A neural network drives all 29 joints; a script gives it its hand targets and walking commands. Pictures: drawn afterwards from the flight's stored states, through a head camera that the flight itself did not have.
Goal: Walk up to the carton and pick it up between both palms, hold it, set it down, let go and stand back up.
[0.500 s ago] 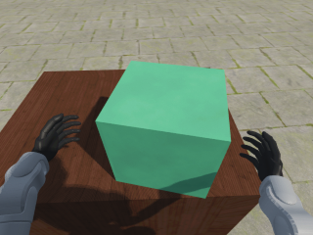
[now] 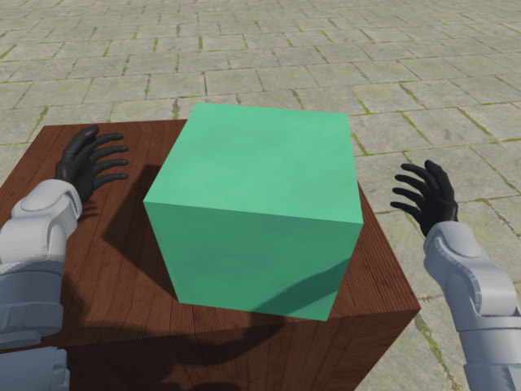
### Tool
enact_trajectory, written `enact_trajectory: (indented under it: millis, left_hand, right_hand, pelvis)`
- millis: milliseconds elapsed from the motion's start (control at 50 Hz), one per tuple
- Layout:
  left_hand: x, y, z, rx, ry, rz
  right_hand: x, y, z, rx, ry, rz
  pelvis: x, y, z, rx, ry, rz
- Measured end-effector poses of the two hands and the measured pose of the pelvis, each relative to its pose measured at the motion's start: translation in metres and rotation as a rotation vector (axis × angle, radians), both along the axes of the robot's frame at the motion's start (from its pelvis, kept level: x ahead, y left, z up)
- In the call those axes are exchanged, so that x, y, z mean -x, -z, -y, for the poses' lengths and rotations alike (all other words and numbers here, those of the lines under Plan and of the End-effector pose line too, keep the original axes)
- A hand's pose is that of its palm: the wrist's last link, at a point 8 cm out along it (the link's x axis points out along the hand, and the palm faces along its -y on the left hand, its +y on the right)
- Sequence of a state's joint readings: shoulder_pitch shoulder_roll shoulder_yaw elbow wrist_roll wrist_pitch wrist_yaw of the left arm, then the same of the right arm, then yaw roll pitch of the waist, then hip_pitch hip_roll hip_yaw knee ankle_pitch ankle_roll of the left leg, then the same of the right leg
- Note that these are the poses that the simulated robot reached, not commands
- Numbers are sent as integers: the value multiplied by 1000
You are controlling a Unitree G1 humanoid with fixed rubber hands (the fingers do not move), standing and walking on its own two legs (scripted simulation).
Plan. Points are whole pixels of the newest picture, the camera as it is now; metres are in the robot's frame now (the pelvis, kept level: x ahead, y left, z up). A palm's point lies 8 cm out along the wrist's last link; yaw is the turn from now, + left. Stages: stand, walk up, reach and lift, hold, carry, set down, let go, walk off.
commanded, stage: reach and lift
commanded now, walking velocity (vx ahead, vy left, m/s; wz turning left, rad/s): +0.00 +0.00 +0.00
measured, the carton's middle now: (261, 210) +0.46 +0.00 +0.02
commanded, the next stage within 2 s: none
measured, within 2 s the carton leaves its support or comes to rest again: neither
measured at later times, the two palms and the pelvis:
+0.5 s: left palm (90, 131) +0.43 +0.25 +0.22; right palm (430, 167) +0.37 -0.24 +0.19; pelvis -0.01 +0.00 +0.00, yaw +1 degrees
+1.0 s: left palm (100, 130) +0.45 +0.24 +0.21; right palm (418, 157) +0.40 -0.23 +0.19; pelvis -0.01 +0.00 +0.00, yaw +3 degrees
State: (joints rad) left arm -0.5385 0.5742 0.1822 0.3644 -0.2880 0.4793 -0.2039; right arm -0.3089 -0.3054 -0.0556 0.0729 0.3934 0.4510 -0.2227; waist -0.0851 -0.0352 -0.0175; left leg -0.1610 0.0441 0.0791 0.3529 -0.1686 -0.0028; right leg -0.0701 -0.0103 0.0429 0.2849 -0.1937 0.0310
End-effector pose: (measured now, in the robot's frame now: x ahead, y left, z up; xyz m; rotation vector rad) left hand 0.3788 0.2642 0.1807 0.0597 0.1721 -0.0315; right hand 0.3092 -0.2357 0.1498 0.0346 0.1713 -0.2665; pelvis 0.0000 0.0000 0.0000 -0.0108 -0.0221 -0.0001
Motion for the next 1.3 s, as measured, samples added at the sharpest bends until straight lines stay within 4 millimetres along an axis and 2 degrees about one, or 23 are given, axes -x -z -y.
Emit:
enact_trajectory:
  millis: [560,740,840,940,1160,1300]
  left_hand:
    - [-61,-49,20,30,3,-3]
    - [-75,-64,23,37,-6,5]
    - [-79,-65,22,35,-17,2]
    - [-77,-49,21,15,-18,-13]
    - [-70,10,25,-38,-19,-35]
    - [-72,31,30,-50,-25,-31]
  right_hand:
    - [-67,-49,2,-11,17,-15]
    - [-82,-66,3,-10,22,-6]
    - [-88,-70,2,-5,24,-4]
    - [-88,-57,-1,1,24,-19]
    - [-80,6,-12,-2,21,-64]
    - [-82,25,-16,15,23,-74]
  pelvis:
    - [8,2,-1,15,-26,-72]
    - [7,2,0,17,-35,-94]
    - [5,2,0,18,-41,-106]
    - [5,2,0,19,-47,-107]
    - [11,6,-3,26,-59,-164]
    - [13,11,-5,30,-58,-230]
